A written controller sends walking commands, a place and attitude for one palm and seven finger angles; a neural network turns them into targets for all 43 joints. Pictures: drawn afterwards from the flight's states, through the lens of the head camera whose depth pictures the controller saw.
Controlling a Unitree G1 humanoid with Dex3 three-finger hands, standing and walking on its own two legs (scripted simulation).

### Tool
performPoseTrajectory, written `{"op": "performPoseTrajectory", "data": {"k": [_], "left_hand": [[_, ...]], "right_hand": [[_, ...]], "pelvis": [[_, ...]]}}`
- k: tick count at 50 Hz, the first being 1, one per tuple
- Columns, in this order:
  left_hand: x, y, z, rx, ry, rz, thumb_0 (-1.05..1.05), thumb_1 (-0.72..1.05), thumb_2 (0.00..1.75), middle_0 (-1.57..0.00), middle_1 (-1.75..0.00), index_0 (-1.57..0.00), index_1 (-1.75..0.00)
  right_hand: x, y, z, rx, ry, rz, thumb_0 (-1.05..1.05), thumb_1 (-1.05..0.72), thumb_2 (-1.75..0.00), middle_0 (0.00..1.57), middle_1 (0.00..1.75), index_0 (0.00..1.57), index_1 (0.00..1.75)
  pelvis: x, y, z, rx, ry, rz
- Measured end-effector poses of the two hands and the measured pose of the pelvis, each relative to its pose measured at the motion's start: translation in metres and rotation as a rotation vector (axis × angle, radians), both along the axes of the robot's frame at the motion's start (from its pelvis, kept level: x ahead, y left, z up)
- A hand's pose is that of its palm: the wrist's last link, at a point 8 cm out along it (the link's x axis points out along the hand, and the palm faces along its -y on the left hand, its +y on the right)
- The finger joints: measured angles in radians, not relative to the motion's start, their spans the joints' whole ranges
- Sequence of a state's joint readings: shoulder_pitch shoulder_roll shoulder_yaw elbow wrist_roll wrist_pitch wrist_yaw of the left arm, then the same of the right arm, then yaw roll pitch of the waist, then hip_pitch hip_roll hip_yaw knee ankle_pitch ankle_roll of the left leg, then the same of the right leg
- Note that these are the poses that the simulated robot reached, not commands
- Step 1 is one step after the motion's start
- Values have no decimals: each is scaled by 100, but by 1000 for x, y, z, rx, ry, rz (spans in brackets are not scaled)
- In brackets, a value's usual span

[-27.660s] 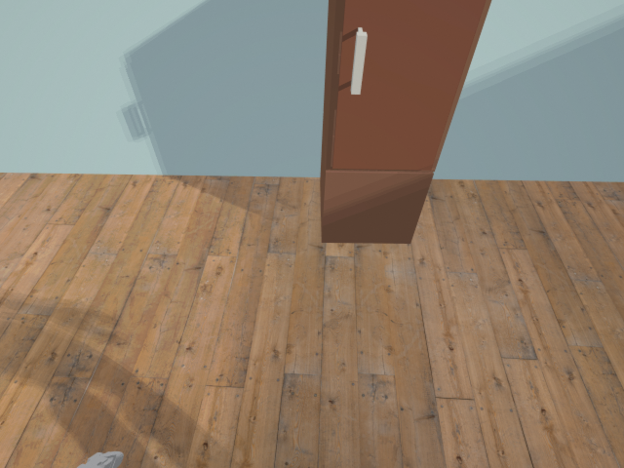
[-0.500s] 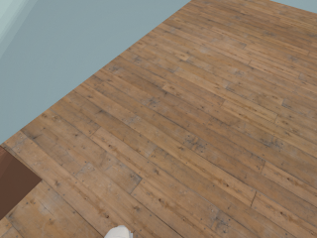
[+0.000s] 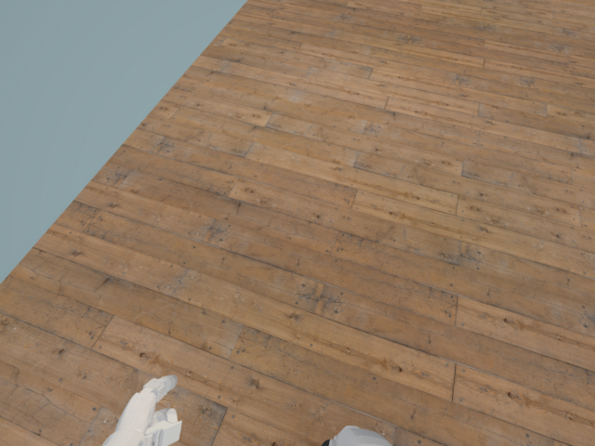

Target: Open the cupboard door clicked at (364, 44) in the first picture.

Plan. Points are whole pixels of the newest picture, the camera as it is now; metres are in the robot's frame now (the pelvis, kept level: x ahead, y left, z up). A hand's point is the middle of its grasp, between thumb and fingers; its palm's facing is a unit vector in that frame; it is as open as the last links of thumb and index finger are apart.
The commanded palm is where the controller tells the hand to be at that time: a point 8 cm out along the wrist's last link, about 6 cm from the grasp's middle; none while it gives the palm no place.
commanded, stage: walk to a spot facing it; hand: left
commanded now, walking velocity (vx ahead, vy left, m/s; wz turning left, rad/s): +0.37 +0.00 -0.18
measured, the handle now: out of the picture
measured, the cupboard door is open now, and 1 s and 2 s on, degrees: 46 46 46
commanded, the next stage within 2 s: turn to face it in 0.70 s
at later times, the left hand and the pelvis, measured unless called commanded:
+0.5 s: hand (179, 357) +0.27 +0.20 -0.15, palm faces -0.06 -0.98 -0.17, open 7.4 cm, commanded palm none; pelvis +0.23 +0.01 +0.02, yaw -7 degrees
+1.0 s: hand (235, 253) +0.49 +0.13 -0.18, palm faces -0.10 -0.98 -0.16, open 7.3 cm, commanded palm none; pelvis +0.45 -0.05 +0.00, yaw -8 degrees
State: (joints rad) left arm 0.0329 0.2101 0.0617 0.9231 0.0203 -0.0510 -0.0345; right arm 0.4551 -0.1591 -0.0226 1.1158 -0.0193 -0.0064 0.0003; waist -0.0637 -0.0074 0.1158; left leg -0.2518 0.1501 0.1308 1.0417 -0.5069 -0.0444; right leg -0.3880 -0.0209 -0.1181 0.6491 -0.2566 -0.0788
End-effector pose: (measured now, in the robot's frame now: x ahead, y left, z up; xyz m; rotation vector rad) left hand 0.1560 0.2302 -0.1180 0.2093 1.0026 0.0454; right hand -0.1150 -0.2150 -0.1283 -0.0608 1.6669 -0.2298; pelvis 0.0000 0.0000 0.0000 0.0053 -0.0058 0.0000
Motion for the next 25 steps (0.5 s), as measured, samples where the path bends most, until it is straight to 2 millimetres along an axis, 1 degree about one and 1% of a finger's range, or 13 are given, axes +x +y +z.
{"op": "performPoseTrajectory", "data": {"k": [2, 5, 9, 13, 15, 16, 18, 20, 23, 25], "left_hand": [[-1, -5, 0, 2, 47, 9, 1, 91, 90, -20, -30, -19, -30], [-10, -9, -2, -2, 143, 29, 0, 92, 90, -20, -30, -20, -30], [-13, 6, -2, 14, 227, 70, -1, 95, 90, -20, -30, -20, -30], [-15, 19, -10, 3, 322, 102, -1, 94, 90, -20, -30, -20, -30], [-13, 26, -18, -3, 369, 117, 0, 93, 90, -20, -30, -20, -30], [-10, 30, -23, -4, 393, 117, 0, 93, 90, -20, -30, -20, -30], [2, 34, -26, 2, 430, 102, 0, 92, 90, -20, -30, -20, -30], [25, 34, -24, 7, 430, 90, 1, 92, 90, -20, -30, -20, -30], [75, 28, -14, -1, 373, 76, 1, 92, 90, -19, -30, -19, -30], [112, 20, -6, -10, 322, 58, 1, 92, 90, -19, -30, -19, -30]], "right_hand": [[37, -7, 1, -14, -52, 0, 1, -91, -90, 20, 30, 20, 30], [106, -16, 8, -37, -183, 8, 1, -91, -90, 20, 29, 20, 30], [199, -19, 17, -48, -344, 48, 1, -91, -90, 20, 29, 20, 30], [288, -14, 22, -58, -467, 105, 0, -91, -90, 19, 29, 20, 30], [329, -10, 20, -75, -530, 130, 0, -91, -90, 20, 29, 20, 30], [345, -9, 18, -87, -561, 138, 0, -91, -90, 20, 29, 20, 30], [366, -6, 18, -101, -589, 135, 0, -91, -90, 20, 29, 20, 30], [373, -4, 19, -100, -579, 122, 0, -91, -90, 20, 29, 20, 30], [369, -2, 19, -82, -501, 96, 0, -91, -90, 20, 29, 20, 30], [362, -8, 18, -86, -435, 65, 0, -93, -90, 20, 30, 21, 30]], "pelvis": [[16, -2, 6, -8, -2, -10], [41, -5, 16, -6, 9, -32], [77, -4, 22, -11, 21, -54], [118, 6, 20, -24, 15, -70], [142, 15, 12, -34, 11, -86], [152, 19, 7, -38, 12, -96], [169, 21, 4, -19, 2, -112], [185, 20, 7, -7, 2, -117], [210, 17, 16, -3, 6, -118], [227, 13, 21, -4, 9, -125]]}}
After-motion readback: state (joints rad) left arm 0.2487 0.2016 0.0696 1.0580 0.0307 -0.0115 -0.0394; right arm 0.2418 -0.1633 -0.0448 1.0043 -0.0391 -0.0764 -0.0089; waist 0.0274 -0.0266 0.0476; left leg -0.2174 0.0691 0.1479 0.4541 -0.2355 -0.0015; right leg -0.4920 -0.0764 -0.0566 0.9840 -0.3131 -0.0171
